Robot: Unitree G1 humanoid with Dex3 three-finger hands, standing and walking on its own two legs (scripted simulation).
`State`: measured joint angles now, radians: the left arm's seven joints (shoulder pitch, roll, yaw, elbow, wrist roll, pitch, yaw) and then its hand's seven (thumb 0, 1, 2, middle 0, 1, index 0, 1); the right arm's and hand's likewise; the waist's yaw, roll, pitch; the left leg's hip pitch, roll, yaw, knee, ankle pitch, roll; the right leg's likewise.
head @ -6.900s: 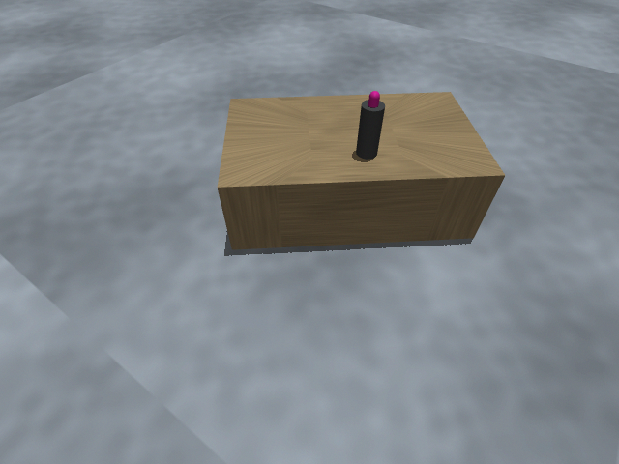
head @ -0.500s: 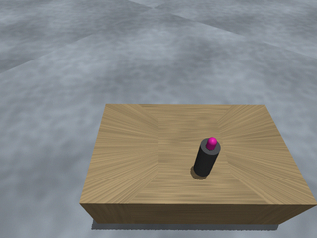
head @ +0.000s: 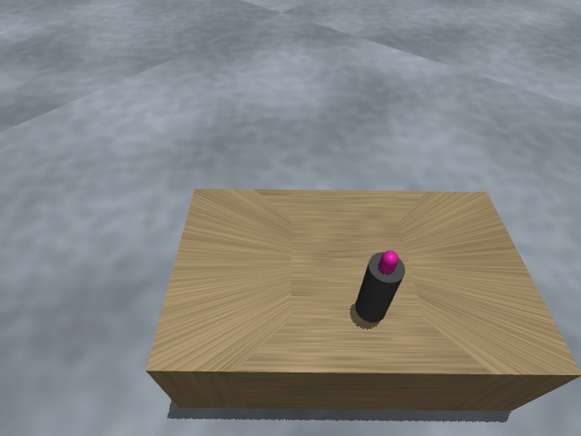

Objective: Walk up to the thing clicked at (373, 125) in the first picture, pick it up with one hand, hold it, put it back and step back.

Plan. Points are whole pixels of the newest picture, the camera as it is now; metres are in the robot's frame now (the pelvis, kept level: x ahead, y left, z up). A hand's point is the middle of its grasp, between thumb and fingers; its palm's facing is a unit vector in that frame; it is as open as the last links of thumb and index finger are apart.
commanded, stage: go down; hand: right
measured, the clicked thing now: (380, 284) +0.52 -0.20 -0.29
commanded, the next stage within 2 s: none
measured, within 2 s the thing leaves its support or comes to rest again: neither
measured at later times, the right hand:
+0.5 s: hand out of the picture +0.14 -0.26 -0.15, palm faces +0.02 +0.94 -0.33, open 15.8 cm
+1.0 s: hand out of the picture +0.15 -0.27 -0.15, palm faces +0.05 +0.94 -0.33, open 17.5 cm
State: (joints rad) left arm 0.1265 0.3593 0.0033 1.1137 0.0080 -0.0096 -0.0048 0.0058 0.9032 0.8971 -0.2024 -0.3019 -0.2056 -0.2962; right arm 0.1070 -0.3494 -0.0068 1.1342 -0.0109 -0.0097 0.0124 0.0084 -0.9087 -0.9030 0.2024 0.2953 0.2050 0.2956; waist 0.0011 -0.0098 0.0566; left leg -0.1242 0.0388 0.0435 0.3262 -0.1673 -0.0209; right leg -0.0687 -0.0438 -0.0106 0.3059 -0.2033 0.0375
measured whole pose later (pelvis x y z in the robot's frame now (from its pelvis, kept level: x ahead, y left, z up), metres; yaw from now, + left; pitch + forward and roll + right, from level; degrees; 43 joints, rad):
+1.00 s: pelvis +0.01 -0.01 -0.05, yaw -1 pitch +10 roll +2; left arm 0.23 0.25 0.00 0.64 -0.02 -0.16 0.10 0.01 0.91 0.89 -0.20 -0.30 -0.20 -0.30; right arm 0.27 -0.33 -0.15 0.36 -0.03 0.42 0.06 0.00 0.55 -0.02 0.06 0.04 0.06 0.04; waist 0.03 -0.04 -0.09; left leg -0.56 0.04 0.07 0.79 -0.39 -0.03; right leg -0.57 -0.05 0.05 0.87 -0.47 0.03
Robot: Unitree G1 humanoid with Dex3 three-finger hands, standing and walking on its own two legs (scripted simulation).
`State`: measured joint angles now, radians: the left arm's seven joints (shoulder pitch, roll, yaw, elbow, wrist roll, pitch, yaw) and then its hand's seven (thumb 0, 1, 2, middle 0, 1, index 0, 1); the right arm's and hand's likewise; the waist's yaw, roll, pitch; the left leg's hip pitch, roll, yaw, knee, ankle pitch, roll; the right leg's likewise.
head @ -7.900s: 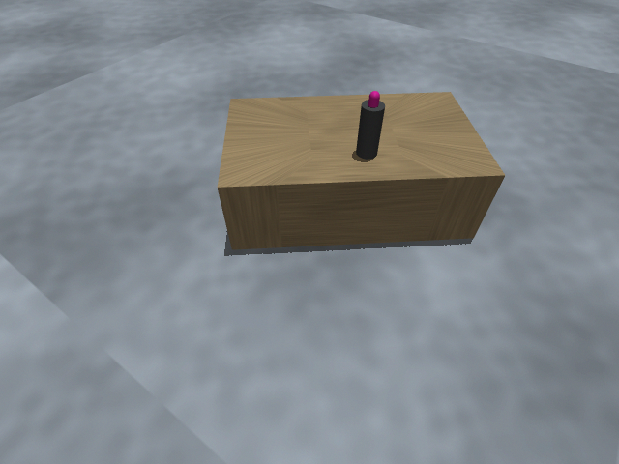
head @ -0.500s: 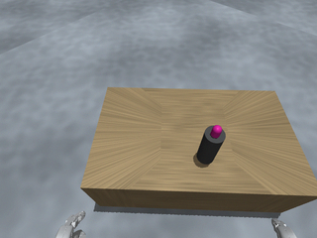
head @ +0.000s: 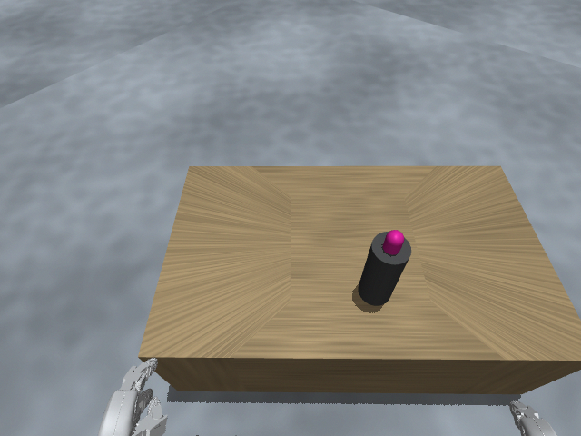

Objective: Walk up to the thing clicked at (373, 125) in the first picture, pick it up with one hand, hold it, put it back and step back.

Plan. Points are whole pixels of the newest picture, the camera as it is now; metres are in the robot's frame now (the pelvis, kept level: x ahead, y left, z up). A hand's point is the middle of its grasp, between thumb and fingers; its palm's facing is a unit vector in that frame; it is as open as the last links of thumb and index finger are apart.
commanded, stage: go down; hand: right
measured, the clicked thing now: (384, 265) +0.52 -0.17 -0.25
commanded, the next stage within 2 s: none
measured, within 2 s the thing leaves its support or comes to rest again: neither
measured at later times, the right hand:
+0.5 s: hand out of the picture +0.13 -0.26 -0.10, palm faces +0.04 +0.94 -0.33, open 17.4 cm
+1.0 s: hand (533, 339) +0.28 -0.32 -0.04, palm faces +0.15 +0.97 -0.20, open 17.4 cm
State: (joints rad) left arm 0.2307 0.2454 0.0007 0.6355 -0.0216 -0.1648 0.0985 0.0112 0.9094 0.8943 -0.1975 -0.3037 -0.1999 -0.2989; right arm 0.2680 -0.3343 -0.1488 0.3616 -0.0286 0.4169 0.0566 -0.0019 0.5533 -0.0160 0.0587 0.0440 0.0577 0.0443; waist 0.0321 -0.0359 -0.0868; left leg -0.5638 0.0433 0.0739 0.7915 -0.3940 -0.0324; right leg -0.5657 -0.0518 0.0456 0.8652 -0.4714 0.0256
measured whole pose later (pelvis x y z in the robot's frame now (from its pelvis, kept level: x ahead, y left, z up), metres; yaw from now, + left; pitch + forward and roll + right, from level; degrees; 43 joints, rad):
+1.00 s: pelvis -0.03 +0.00 -0.01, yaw +0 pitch +12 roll +3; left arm 0.29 0.27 -0.02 0.69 0.00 -0.23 0.16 0.01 0.89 0.90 -0.20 -0.30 -0.20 -0.30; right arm -0.23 -0.57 -0.41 0.72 0.06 0.20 0.30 0.00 0.53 -0.03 0.06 0.04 0.06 0.04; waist 0.07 -0.03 -0.07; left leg -0.70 0.04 0.07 0.88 -0.38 -0.03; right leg -0.70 -0.05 0.05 0.96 -0.46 0.03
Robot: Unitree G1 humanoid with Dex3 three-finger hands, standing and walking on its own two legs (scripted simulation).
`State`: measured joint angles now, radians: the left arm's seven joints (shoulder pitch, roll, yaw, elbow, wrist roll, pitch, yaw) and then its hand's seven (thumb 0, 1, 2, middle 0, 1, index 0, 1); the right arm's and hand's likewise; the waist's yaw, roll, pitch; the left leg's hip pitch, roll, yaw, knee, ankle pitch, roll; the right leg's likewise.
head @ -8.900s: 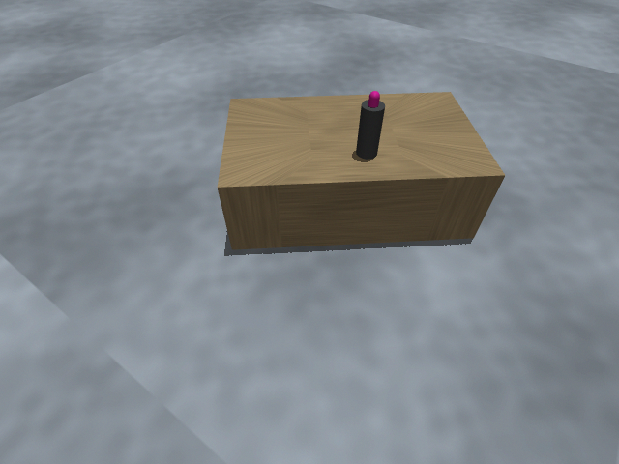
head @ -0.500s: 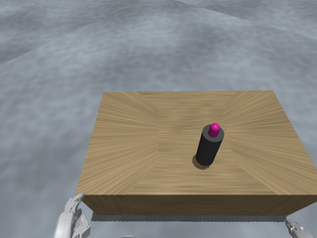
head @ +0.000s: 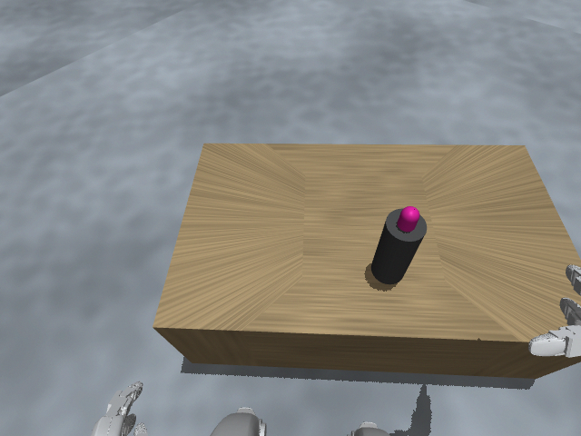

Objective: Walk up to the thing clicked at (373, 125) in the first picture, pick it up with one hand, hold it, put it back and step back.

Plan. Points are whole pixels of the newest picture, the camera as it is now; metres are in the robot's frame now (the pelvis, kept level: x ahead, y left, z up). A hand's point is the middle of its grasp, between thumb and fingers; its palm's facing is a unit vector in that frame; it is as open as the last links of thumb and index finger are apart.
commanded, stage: go down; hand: right
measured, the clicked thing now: (398, 243) +0.55 -0.17 -0.23
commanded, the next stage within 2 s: approach in 1.02 s
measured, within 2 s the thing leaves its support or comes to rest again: neither
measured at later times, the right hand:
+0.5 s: hand (568, 257) +0.39 -0.35 +0.01, palm faces +0.16 +0.98 -0.12, open 17.5 cm
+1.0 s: hand (574, 241) +0.42 -0.37 +0.01, palm faces +0.16 +0.98 -0.09, open 17.3 cm
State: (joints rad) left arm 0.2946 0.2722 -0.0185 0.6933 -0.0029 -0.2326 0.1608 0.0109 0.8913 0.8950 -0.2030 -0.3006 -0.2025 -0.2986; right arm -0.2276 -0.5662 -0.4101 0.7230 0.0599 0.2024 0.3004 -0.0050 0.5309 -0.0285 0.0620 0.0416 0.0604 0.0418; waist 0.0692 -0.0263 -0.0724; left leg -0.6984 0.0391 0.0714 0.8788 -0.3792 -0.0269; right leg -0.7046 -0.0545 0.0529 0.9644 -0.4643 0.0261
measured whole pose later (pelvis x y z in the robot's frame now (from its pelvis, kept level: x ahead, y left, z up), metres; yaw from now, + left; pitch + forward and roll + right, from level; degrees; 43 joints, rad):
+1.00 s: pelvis +0.00 -0.01 -0.02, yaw +2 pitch +21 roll +4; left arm 0.33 0.32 -0.05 0.67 0.01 -0.10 0.05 0.01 0.91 0.90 -0.19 -0.31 -0.20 -0.30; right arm -0.64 -0.83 -0.64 1.19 0.06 -0.24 0.52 -0.01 0.50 -0.05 0.06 0.04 0.06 0.04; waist 0.12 0.02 -0.09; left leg -0.94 0.03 0.06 0.98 -0.40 -0.03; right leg -0.95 -0.07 0.06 1.09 -0.51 0.02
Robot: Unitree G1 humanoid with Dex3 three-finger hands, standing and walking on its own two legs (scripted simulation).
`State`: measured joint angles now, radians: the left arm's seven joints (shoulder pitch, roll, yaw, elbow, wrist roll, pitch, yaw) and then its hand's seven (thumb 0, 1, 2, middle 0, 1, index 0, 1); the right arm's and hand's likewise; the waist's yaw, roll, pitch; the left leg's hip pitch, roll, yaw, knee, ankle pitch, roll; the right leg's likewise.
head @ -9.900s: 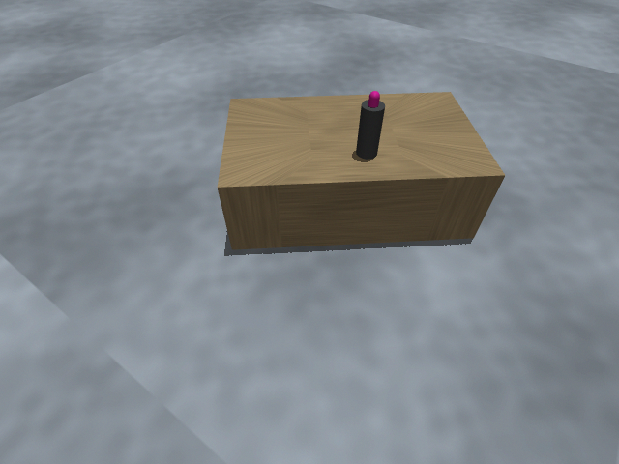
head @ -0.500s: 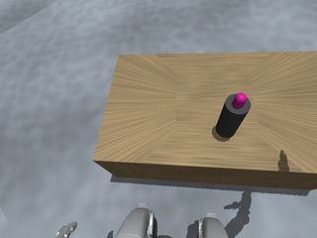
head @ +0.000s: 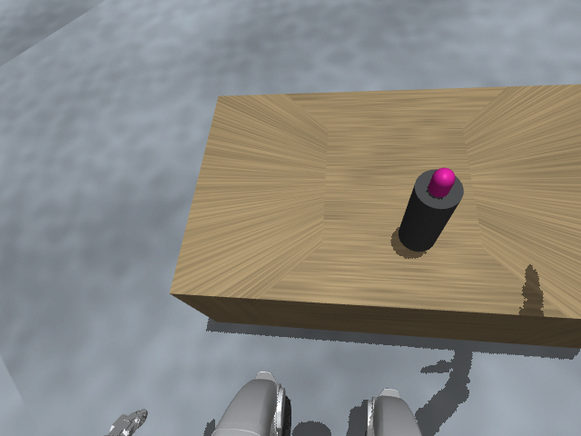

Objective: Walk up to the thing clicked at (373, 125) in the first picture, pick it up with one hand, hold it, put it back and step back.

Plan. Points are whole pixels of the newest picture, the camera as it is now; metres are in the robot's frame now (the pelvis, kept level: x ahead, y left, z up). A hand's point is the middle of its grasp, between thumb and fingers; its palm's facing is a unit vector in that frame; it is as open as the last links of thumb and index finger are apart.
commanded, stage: go down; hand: right
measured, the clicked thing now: (429, 208) +0.54 -0.18 -0.21
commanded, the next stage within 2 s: approach in 0.02 s
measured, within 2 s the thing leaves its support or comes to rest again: neither
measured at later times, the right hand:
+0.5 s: hand (576, 214) +0.45 -0.34 -0.05, palm faces +0.16 +0.99 -0.01, open 17.7 cm
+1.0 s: hand (464, 235) +0.50 -0.26 -0.25, palm faces +0.11 +0.99 -0.02, open 17.1 cm
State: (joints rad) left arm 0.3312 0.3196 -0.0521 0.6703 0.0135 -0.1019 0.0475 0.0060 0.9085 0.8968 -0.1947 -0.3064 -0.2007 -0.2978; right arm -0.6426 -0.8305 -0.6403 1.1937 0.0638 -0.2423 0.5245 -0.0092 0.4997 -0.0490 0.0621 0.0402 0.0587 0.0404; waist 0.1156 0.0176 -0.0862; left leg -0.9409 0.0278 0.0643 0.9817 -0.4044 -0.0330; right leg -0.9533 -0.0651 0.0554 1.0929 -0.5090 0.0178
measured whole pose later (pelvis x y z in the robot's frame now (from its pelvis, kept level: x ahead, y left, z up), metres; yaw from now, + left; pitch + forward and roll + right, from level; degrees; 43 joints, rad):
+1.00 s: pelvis -0.09 +0.00 -0.28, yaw +4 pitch +36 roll +7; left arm 0.22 0.30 -0.12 0.61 0.09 -0.02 -0.06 0.00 0.90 0.89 -0.20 -0.30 -0.20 -0.29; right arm -1.12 -0.83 -0.66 1.19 -0.04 -0.41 0.34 -0.01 0.45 -0.01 0.08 0.02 0.07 0.02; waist 0.26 -0.01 -0.07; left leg -2.08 0.05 0.04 2.02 -0.57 -0.05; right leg -2.09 -0.02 0.13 2.16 -0.69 0.03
